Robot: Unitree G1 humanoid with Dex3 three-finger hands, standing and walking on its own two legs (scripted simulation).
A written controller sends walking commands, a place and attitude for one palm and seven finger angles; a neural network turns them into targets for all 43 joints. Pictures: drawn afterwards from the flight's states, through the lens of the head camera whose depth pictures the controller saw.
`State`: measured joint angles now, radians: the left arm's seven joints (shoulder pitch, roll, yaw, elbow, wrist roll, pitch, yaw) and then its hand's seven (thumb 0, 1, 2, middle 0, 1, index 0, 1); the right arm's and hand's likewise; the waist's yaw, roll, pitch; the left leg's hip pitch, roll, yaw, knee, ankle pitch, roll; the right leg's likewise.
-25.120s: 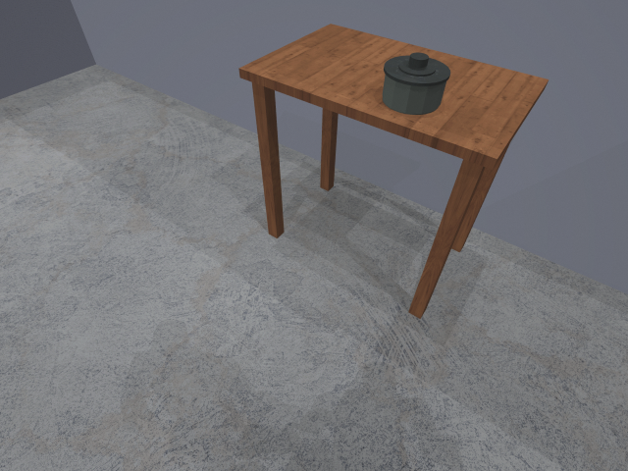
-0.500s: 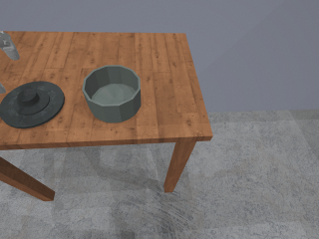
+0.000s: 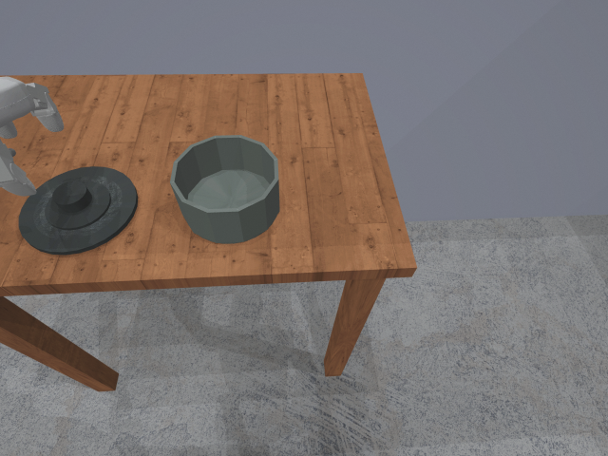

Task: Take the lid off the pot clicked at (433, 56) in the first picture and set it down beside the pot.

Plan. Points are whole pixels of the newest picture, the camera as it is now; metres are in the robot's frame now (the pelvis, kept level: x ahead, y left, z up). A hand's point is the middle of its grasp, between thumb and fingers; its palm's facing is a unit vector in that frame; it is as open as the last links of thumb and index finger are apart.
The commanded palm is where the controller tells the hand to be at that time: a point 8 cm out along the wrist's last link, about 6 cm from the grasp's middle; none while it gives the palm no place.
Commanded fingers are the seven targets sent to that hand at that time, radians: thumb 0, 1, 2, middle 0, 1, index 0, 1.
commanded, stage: draw the hand back to the body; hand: left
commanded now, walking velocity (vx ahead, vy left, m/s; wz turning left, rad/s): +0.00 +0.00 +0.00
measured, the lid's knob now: (72, 196) +0.49 +0.34 +0.03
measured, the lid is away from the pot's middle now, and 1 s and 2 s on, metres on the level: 0.23 0.23 0.23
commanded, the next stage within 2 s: step back with the hand held close in 1.94 s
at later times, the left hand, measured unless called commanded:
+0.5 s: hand (61, 138) +0.41 +0.24 +0.21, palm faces +0.38 -0.88 -0.29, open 10.7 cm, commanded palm +0.34 +0.29 +0.22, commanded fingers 0.00 0.27 0.70 -0.30 -0.71 -0.30 -0.71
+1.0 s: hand (60, 218) +0.31 +0.21 +0.20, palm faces +0.51 -0.82 -0.27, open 8.4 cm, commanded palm +0.25 +0.24 +0.21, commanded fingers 0.00 0.83 0.88 -0.21 -0.34 -0.21 -0.34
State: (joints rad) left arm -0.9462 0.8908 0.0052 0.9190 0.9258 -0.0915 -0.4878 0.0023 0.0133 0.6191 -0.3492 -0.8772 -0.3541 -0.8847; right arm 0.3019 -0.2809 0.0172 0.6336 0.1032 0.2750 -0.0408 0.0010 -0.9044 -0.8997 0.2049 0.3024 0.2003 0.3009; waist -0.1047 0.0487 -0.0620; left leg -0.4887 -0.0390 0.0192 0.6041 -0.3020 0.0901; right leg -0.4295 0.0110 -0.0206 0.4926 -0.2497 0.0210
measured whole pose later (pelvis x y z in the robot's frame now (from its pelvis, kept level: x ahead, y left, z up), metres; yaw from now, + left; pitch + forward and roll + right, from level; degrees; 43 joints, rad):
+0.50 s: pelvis +0.01 -0.04 +0.02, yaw +0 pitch +2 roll -1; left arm -0.52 0.54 0.32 0.50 -0.02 -0.06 0.03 0.00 0.09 0.64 -0.34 -0.82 -0.34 -0.83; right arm 0.23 -0.25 0.06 0.63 0.06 0.05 -0.08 0.00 -0.90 -0.90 0.21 0.30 0.20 0.30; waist -0.03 0.01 0.00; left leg -0.20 -0.01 0.02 0.41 -0.24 0.03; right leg -0.17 0.05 0.00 0.34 -0.20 -0.03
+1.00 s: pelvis +0.00 -0.09 +0.01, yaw +0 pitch -2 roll +0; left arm -0.15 0.44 0.38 0.14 -0.10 0.01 0.09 0.01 0.61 0.81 -0.25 -0.48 -0.25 -0.49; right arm 0.13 -0.28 0.02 0.70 0.05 -0.03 -0.09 0.01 -0.90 -0.90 0.20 0.30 0.20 0.30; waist 0.04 0.06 -0.01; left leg -0.14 0.03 0.00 0.42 -0.25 -0.02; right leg -0.13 0.09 -0.02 0.40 -0.24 -0.09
